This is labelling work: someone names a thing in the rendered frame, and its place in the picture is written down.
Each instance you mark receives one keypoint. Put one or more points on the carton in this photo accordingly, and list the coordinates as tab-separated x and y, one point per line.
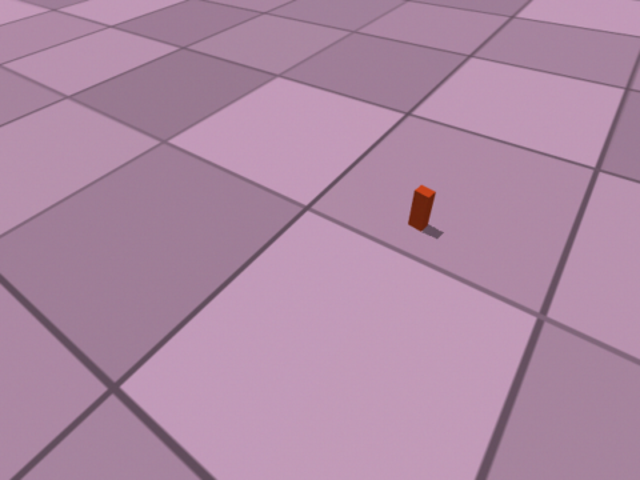
421	207

